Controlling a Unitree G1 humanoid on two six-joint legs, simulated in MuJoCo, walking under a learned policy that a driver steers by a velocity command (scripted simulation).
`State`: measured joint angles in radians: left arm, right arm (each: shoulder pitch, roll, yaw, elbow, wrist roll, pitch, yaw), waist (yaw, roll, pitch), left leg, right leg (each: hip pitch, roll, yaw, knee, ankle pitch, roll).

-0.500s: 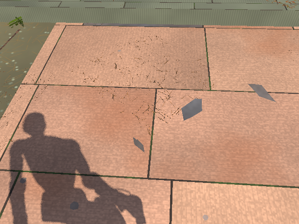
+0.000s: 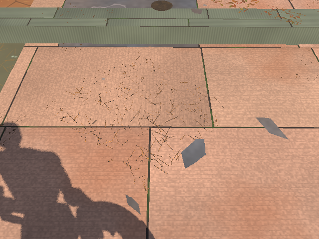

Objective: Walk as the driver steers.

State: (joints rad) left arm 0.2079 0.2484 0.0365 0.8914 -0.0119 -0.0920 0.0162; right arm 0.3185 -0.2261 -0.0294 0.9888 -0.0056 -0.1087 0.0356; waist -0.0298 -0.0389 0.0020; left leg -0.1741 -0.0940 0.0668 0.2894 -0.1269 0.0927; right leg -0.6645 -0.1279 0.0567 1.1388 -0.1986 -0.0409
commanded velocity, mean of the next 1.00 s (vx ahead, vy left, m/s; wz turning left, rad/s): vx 0.50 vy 0.00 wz -0.06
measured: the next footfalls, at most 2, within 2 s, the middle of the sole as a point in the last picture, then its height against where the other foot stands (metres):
right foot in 0.30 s outside the picture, level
left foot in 0.86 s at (144, 209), level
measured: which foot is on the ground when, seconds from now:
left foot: down 0.00-0.32, up 0.34-0.84, down 0.86-1.00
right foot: up 0.00-0.28, down 0.30-0.86, up 0.88-1.00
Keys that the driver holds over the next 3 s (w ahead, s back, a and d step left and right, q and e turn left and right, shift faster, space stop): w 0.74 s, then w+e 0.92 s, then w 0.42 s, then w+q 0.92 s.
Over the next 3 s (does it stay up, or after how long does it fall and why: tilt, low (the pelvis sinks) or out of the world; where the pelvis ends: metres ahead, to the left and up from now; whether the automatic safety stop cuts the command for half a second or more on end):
stays up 1.54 -0.38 -0.03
